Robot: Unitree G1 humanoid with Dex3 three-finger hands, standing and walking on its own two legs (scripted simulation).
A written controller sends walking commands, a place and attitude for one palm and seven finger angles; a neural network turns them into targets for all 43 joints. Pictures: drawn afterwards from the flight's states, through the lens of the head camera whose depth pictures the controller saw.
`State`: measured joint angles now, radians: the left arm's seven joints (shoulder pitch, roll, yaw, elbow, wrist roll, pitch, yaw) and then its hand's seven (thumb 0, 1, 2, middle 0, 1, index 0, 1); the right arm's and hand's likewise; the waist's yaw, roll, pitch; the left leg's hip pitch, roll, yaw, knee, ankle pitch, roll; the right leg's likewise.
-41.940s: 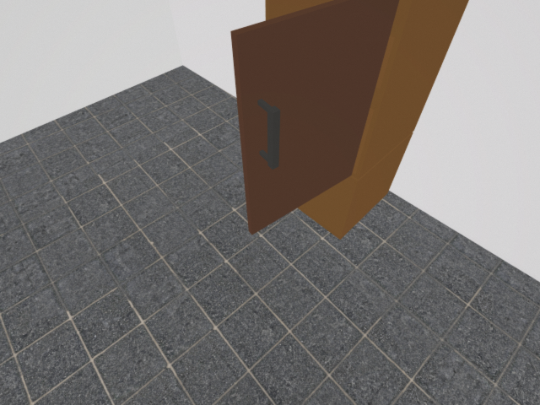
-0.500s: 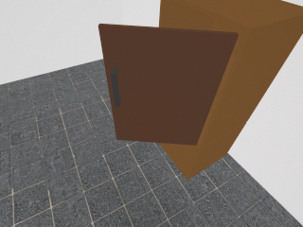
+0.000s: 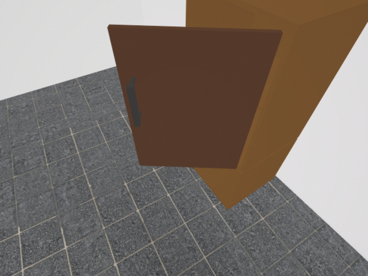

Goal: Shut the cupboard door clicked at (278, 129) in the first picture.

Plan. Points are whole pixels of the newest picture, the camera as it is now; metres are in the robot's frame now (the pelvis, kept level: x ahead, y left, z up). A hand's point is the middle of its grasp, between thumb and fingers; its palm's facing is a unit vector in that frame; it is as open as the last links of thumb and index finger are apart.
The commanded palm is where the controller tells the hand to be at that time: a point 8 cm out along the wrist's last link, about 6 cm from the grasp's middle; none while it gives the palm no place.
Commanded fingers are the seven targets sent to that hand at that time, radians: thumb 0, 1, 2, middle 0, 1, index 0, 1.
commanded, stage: look again from close up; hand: left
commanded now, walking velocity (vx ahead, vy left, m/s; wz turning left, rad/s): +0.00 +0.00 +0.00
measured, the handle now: (135, 102) +0.58 +0.18 +0.03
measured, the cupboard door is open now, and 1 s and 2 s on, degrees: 55 55 55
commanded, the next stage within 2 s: shuffle to correct the standing spot in 0.40 s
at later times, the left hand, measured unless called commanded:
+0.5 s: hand out of the picture +0.08 +0.19 -0.17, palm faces +0.00 -0.97 -0.24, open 7.4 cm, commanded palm none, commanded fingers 0.00 0.90 0.90 -0.20 -0.30 -0.20 -0.30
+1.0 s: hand out of the picture +0.13 +0.16 -0.18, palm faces +0.03 -0.98 -0.19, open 7.4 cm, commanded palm none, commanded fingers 0.00 0.90 0.90 -0.20 -0.30 -0.20 -0.30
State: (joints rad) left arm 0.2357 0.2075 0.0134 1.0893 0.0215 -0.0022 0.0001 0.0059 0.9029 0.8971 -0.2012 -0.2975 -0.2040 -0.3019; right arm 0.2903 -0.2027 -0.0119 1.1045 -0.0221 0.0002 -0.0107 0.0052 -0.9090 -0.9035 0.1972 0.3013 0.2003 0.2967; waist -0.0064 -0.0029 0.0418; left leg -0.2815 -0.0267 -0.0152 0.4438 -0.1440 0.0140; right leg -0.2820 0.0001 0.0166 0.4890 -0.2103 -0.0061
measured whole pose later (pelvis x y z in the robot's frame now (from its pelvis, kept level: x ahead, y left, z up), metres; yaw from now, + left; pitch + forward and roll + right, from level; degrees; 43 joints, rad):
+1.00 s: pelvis +0.14 -0.01 +0.00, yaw -2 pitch +0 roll +1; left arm 0.28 0.14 0.03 1.12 0.01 0.00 0.04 0.01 0.90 0.90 -0.20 -0.30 -0.20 -0.30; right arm 0.26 -0.12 -0.01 1.12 -0.01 -0.01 -0.06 0.01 -0.92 -0.90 0.20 0.30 0.20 0.30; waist 0.01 -0.03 0.07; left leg -0.15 -0.01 0.02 0.56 -0.32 0.01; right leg -0.15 0.00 -0.01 0.60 -0.36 -0.02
